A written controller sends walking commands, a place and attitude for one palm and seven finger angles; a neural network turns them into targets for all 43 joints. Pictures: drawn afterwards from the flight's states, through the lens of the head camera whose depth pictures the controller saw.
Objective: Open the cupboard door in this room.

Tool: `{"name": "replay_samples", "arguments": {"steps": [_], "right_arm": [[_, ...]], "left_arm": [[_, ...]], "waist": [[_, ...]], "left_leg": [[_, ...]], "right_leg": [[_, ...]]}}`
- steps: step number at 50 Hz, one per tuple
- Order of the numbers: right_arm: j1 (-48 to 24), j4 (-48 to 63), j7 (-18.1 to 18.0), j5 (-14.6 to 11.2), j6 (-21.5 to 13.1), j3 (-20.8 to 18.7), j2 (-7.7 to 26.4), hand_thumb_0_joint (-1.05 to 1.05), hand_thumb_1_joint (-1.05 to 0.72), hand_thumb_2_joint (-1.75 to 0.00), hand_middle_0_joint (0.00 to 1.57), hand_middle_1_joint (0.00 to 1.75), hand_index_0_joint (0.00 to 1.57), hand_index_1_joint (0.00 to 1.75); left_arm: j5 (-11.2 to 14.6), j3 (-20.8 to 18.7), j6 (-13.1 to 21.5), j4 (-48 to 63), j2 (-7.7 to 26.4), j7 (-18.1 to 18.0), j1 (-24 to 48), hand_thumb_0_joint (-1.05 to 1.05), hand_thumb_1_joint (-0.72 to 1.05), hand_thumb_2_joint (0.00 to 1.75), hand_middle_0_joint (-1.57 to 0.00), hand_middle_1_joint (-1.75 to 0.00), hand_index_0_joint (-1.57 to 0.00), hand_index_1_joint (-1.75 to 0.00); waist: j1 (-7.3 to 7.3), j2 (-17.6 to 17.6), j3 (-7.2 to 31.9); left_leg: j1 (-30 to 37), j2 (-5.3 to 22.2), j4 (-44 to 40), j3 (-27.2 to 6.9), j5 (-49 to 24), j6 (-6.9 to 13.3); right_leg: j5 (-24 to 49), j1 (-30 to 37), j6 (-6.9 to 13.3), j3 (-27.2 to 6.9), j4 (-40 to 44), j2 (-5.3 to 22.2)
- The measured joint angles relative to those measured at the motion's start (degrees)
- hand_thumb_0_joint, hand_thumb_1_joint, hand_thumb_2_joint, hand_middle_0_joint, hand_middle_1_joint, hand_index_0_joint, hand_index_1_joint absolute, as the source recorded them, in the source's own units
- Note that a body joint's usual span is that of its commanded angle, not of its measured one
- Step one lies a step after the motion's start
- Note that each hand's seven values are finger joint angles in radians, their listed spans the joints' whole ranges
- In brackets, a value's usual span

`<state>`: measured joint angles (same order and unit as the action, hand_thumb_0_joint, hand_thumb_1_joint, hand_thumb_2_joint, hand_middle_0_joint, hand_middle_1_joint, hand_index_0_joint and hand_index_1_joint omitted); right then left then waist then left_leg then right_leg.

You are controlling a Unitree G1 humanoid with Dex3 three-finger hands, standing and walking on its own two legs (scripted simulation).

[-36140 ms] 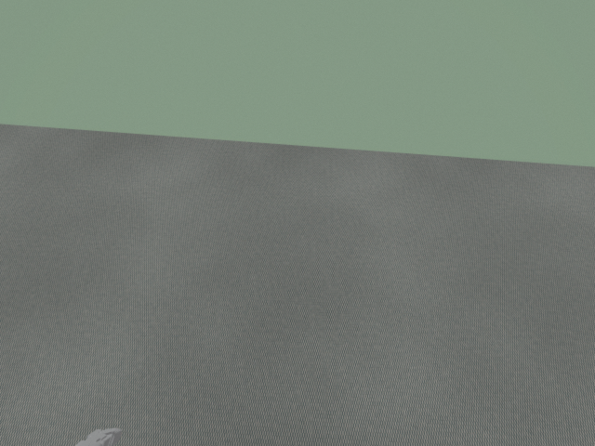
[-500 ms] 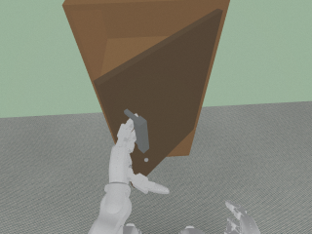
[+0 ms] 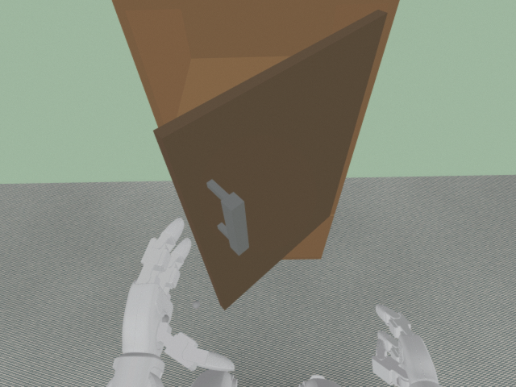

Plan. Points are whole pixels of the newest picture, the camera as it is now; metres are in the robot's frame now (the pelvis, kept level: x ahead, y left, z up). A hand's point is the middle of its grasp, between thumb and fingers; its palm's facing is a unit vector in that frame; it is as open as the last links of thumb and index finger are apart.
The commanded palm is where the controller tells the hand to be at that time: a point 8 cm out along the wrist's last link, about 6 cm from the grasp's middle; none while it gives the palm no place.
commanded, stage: slide the hand sideways off the handle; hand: left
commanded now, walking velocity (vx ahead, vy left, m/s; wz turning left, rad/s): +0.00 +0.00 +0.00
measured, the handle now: (227, 218) +0.35 +0.07 +0.08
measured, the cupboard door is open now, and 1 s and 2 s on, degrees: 43 43 43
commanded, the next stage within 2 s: draw the hand back to the body in 0.18 s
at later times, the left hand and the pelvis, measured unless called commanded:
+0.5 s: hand (154, 310) +0.21 +0.14 +0.09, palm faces +0.04 -1.00 -0.04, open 16.3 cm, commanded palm +0.17 +0.20 +0.10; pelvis +0.00 +0.01 +0.00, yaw +0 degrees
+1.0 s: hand (66, 296) +0.20 +0.22 +0.14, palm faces +0.19 -0.93 -0.33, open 14.7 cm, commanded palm +0.17 +0.27 +0.18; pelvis +0.01 +0.03 +0.05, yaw -1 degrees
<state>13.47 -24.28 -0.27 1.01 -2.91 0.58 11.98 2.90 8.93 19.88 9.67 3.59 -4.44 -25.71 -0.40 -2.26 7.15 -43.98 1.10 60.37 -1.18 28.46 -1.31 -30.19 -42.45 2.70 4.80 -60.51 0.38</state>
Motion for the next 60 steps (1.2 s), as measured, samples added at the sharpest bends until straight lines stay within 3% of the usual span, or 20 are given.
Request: {"name": "replay_samples", "arguments": {"steps": [8, 16, 25, 40, 44, 47, 53, 60], "right_arm": [[1.3, 0.0, -0.7, -0.4, -0.7, -0.3, 0.6, 0.01, -0.91, -0.89, 0.21, 0.3, 0.21, 0.3], [1.8, -0.3, -1.4, -0.7, -1.8, -0.7, 0.9, 0.01, -0.91, -0.9, 0.2, 0.3, 0.2, 0.3], [2.6, -0.3, -2.4, -1.8, -1.5, 0.1, 0.3, 0.01, -0.91, -0.9, 0.2, 0.3, 0.2, 0.3], [2.6, -0.7, -3.4, -3.0, -4.4, 1.3, 1.2, 0.01, -0.91, -0.9, 0.21, 0.3, 0.21, 0.3], [2.2, -1.8, -4.8, -2.3, -3.4, 1.6, 0.6, 0.01, -0.91, -0.9, 0.21, 0.3, 0.21, 0.3], [1.8, -2.7, -5.4, -2.1, -2.6, 2.0, 0.3, 0.01, -0.91, -0.9, 0.21, 0.3, 0.21, 0.3], [1.3, -4.8, -6.0, -1.8, -2.9, 2.8, 0.5, 0.01, -0.91, -0.9, 0.21, 0.3, 0.21, 0.3], [0.2, -7.7, -5.5, -1.3, -3.7, 3.0, 0.4, 0.01, -0.91, -0.89, 0.21, 0.3, 0.21, 0.3]], "left_arm": [[2.1, -2.6, 0.6, 2.5, 1.6, 4.0, -4.0, -0.01, -0.5, 0.3, -0.15, -0.3, -0.15, -0.3], [3.7, -3.6, 1.0, 3.8, 2.2, 5.6, -4.4, -0.01, -0.5, 0.3, -0.15, -0.3, -0.15, -0.3], [5.9, -7.4, -3.3, 7.4, 4.8, 6.0, -4.6, -0.02, -0.5, 0.3, -0.15, -0.3, -0.15, -0.3], [9.6, -12.4, -8.9, 12.3, 7.6, 9.9, -6.6, -0.01, -0.47, 0.32, -0.15, -0.3, -0.15, -0.3], [3.1, -12.6, -13.5, 14.5, 11.0, 4.3, -7.1, -0.01, -0.4, 0.35, -0.15, -0.3, -0.16, -0.3], [0.7, -13.1, -16.1, 15.1, 12.2, 1.2, -8.2, -0.01, -0.32, 0.38, -0.16, -0.3, -0.16, -0.3], [-0.9, -14.8, -18.0, 14.7, 13.1, -1.8, -7.3, -0.01, -0.13, 0.46, -0.17, -0.3, -0.17, -0.3], [-0.9, -18.2, -17.5, 15.1, 13.7, -2.4, -5.8, -0.01, 0.11, 0.57, -0.18, -0.3, -0.18, -0.3]], "waist": [[0.07, -0.1, 0.4], [0.31, -0.3, 0.7], [0.25, -0.8, 0.3], [-0.67, -1.2, -0.2], [-1.49, -1.0, -0.7], [-1.56, -1.2, -1.5], [-2.03, -1.5, -3.7], [-2.44, -1.4, -5.5]], "left_leg": [[-1.5, 0.1, 1.4, -0.5, 0.5, -0.3], [-3.1, 0.2, 3.1, -0.7, 1.0, -0.1], [1.4, 0.4, -0.1, -0.3, 0.0, 0.4], [9.1, 0.0, -6.0, -0.1, -1.6, 1.5], [13.2, -0.2, -9.6, 0.6, -2.8, 1.7], [16.9, -0.3, -13.2, 1.0, -4.1, 2.1], [23.4, -0.9, -19.7, 1.6, -6.7, 2.5], [30.0, -1.5, -26.5, 2.3, -9.4, 2.8]], "right_leg": [[-0.6, -1.3, 0.2, 0.5, -1.2, -0.1], [-0.8, -2.6, 0.1, 0.6, -2.5, -0.1], [0.7, 2.0, -0.5, 0.2, 1.4, -0.5], [3.2, 10.5, -1.6, 0.1, 8.8, -0.3], [4.5, 14.2, -2.0, -0.6, 12.2, -0.2], [6.0, 17.8, -2.3, -1.1, 15.9, -0.2], [8.8, 24.3, -2.8, -1.6, 22.6, 0.2], [11.5, 30.5, -3.2, -2.2, 29.0, 0.6]]}}
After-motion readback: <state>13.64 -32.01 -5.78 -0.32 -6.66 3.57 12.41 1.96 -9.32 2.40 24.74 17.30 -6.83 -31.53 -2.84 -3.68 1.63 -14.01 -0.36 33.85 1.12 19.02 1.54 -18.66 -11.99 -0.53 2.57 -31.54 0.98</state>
